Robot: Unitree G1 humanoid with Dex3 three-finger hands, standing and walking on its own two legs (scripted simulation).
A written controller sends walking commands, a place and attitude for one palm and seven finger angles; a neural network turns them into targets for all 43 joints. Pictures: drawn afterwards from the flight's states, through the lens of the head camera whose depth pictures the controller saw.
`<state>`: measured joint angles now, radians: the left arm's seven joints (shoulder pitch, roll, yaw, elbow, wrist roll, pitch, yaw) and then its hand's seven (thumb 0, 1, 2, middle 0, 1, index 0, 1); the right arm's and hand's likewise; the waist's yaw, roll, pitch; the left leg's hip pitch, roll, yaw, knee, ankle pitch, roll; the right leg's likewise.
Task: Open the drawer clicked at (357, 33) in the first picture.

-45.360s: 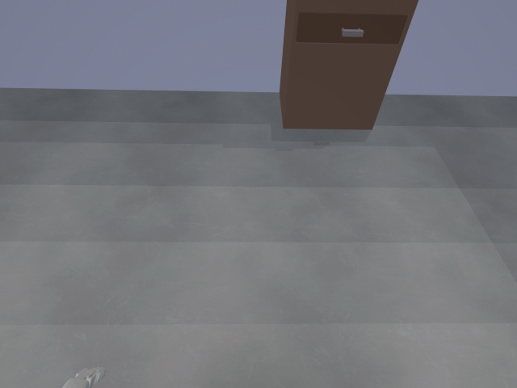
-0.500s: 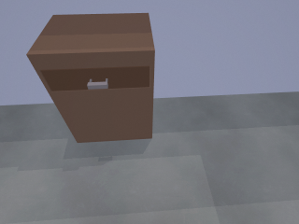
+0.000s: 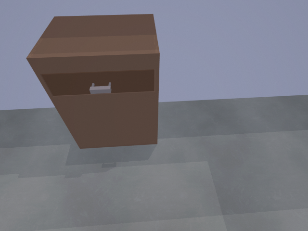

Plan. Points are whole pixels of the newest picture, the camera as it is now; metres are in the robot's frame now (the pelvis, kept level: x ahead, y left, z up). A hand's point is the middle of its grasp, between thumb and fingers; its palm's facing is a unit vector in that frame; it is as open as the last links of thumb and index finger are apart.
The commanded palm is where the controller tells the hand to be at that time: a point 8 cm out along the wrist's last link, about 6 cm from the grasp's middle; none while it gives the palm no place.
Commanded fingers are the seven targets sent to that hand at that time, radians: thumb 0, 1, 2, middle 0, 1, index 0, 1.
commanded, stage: turn to face it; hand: left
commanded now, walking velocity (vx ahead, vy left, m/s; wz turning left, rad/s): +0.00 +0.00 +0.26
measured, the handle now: (101, 87) +0.77 +0.31 -0.15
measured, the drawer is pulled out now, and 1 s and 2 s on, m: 0.00 0.00 0.00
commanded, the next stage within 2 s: take the last steps up to it in 0.10 s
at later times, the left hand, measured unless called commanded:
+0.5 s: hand out of the picture +0.01 +0.22 -0.19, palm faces +0.13 -0.97 -0.20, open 7.4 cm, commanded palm none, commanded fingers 0.00 0.90 0.90 -0.20 -0.30 -0.20 -0.30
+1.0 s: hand (86, 198) +0.25 +0.25 -0.19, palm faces +0.16 -0.96 -0.21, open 7.3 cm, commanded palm none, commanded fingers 0.00 0.90 0.90 -0.20 -0.30 -0.20 -0.30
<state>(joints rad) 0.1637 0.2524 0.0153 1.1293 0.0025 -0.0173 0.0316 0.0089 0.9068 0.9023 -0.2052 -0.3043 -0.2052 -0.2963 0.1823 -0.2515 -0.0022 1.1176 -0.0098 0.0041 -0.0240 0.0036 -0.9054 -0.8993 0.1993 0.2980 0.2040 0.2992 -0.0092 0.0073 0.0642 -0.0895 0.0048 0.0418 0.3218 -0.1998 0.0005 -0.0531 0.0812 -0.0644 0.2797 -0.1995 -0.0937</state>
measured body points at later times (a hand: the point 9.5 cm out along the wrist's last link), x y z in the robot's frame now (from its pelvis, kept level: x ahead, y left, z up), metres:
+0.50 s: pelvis +0.04 +0.02 -0.01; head +0.05 +0.04 +0.44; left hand +0.00 +0.27 -0.17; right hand +0.05 -0.21 -0.16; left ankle +0.02 +0.16 -0.72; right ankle -0.03 -0.05 -0.75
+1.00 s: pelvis +0.20 +0.05 -0.02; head +0.24 +0.05 +0.43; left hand +0.24 +0.30 -0.17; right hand +0.19 -0.16 -0.19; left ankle +0.13 +0.18 -0.70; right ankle +0.23 -0.04 -0.75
